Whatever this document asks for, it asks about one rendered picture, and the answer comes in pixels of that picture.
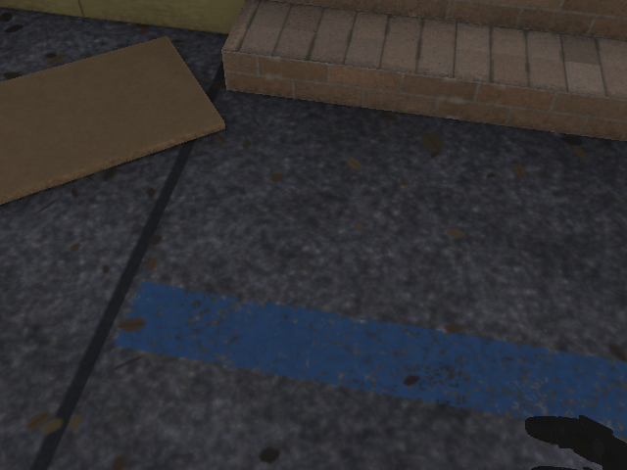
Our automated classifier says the right robot hand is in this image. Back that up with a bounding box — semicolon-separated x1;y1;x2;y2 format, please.
525;415;627;470

